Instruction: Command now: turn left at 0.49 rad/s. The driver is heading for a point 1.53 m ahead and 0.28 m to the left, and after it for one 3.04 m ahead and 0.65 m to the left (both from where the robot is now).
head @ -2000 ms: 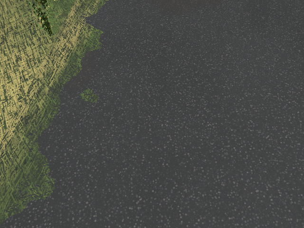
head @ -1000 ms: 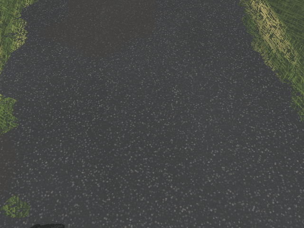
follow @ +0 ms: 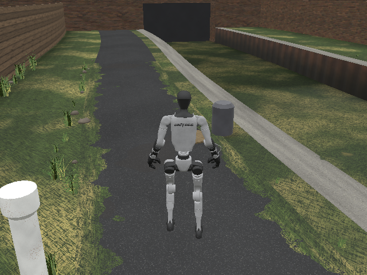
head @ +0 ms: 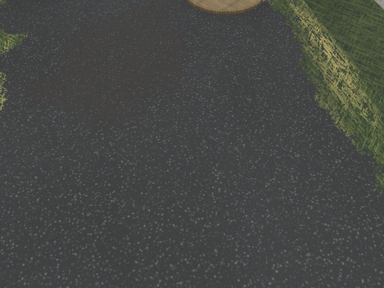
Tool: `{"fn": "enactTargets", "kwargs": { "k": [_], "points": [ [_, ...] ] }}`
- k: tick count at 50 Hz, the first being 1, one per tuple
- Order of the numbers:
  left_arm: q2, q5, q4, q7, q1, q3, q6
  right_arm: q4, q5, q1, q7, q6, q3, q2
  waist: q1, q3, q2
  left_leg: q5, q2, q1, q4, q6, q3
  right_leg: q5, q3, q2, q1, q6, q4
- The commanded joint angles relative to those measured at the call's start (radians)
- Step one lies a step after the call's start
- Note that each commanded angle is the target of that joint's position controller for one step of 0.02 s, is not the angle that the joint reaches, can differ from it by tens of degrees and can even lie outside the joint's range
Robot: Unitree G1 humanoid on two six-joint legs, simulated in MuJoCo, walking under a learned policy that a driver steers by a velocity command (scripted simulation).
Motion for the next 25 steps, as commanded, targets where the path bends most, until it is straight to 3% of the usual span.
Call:
{"fn": "enactTargets", "kwargs": {
  "k": [1, 3, 4, 5, 6, 7, 8, 9, 10, 13, 16, 21, 23, 25],
  "points": [
    [0.204, -0.012, -0.049, 0.0, 0.002, 0.058, -0.002, -0.113, 0.003, -0.056, 0.022, -0.009, -0.006, -0.056, 0.027, -0.109, -0.193, 0.039, -0.006, 0.033, -0.154, 0.015, 0.062, 0.575, 0.118, -0.23, 0.129, -0.204, -0.049],
    [0.2, -0.033, -0.044, -0.005, -0.017, 0.056, -0.01, -0.097, -0.004, 0.013, 0.021, -0.005, -0.019, -0.07, -0.018, -0.114, -0.172, 0.191, -0.038, 0.167, -0.345, 0.059, 0.095, 0.51, 0.077, -0.218, 0.076, -0.157, 0.034],
    [0.174, -0.03, -0.02, -0.013, 0.035, 0.049, -0.021, -0.09, -0.009, 0.054, 0.009, -0.005, -0.033, -0.101, -0.03, -0.129, -0.106, 0.338, -0.042, 0.295, -0.447, 0.095, 0.047, 0.409, 0.022, -0.176, 0.004, -0.097, 0.141],
    [0.127, 0.012, -0.035, -0.02, 0.059, 0.036, -0.029, -0.105, -0.01, 0.096, -0.011, -0.006, -0.063, -0.219, -0.02, -0.168, 0.134, 0.728, 0.162, 0.499, -0.468, 0.18, -0.25, 0.069, -0.068, -0.084, -0.226, 0.008, 0.412],
    [0.085, 0.032, -0.098, -0.015, -0.027, 0.017, -0.035, -0.122, -0.045, 0.117, -0.005, -0.02, -0.068, -0.284, -0.051, -0.218, 0.312, 0.952, 0.394, 0.524, -0.482, 0.424, -0.587, -0.432, 0.019, 0.069, -0.447, 0.059, 0.63],
    [0.144, 0.013, -0.094, -0.012, -0.078, 0.033, -0.032, -0.122, -0.054, 0.126, 0.003, -0.039, -0.05, -0.22, -0.098, -0.246, 0.147, 0.835, 0.38, 0.507, -0.505, 0.456, -0.538, -0.418, 0.128, 0.04, -0.46, 0.055, 0.759],
    [0.153, -0.005, -0.09, -0.01, -0.082, 0.037, -0.026, -0.12, -0.047, 0.076, 0.0, -0.051, -0.04, -0.191, -0.067, -0.185, 0.115, 0.73, 0.321, 0.447, -0.507, 0.401, -0.441, -0.333, 0.135, 0.025, -0.469, 0.04, 0.768],
    [0.152, -0.002, -0.068, 0.0, -0.064, 0.041, -0.021, -0.122, -0.028, 0.023, -0.009, -0.052, -0.037, -0.17, -0.041, -0.148, 0.063, 0.603, 0.258, 0.402, -0.513, 0.341, -0.381, -0.248, 0.136, 0.01, -0.469, 0.037, 0.723],
    [0.163, 0.007, -0.065, 0.01, -0.06, 0.047, -0.015, -0.13, -0.013, -0.019, -0.018, -0.046, -0.028, -0.15, -0.025, -0.121, 0.072, 0.552, 0.229, 0.358, -0.521, 0.311, -0.355, -0.183, 0.142, 0.004, -0.455, 0.043, 0.676],
    [0.132, 0.004, -0.056, 0.003, -0.015, 0.043, -0.018, -0.142, -0.022, -0.037, -0.035, -0.031, -0.022, -0.14, 0.001, -0.141, 0.109, 0.52, 0.172, 0.289, -0.535, 0.303, -0.314, -0.08, 0.123, 0.045, -0.367, 0.061, 0.615],
    [0.107, 0.003, -0.066, -0.002, -0.044, 0.03, -0.024, -0.142, -0.016, -0.021, -0.047, -0.025, -0.027, -0.147, -0.017, -0.141, 0.114, 0.419, 0.159, 0.299, -0.529, 0.301, -0.345, -0.045, 0.134, 0.058, -0.345, 0.072, 0.443],
    [0.121, -0.006, -0.078, -0.021, -0.061, 0.03, -0.04, -0.153, -0.017, -0.027, -0.041, -0.013, -0.035, -0.164, -0.035, -0.123, 0.15, 0.298, 0.151, 0.243, -0.522, 0.3, -0.449, -0.059, 0.144, 0.09, -0.234, 0.062, 0.254],
    [0.127, -0.01, -0.073, -0.03, -0.037, 0.032, -0.048, -0.156, -0.016, -0.035, -0.037, -0.009, -0.031, -0.154, -0.034, -0.137, 0.158, 0.342, 0.157, 0.264, -0.494, 0.293, -0.477, -0.057, 0.135, 0.087, -0.191, 0.049, 0.186],
    [0.115, -0.009, -0.064, -0.041, 0.001, 0.031, -0.058, -0.156, -0.009, -0.052, -0.038, -0.003, -0.021, -0.137, -0.007, -0.146, 0.152, 0.386, 0.133, 0.255, -0.446, 0.262, -0.477, 0.043, 0.113, 0.086, -0.09, 0.025, 0.02]
  ]
}}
